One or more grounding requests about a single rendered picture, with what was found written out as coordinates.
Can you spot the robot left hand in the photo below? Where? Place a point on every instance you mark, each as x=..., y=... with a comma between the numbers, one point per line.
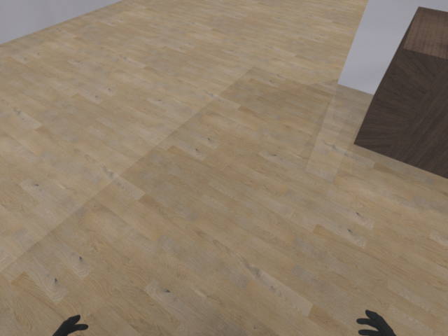
x=68, y=326

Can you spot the robot right hand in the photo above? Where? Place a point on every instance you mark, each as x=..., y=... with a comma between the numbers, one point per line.
x=377, y=322

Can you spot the pedestal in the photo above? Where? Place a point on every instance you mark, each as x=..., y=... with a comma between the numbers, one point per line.
x=407, y=119

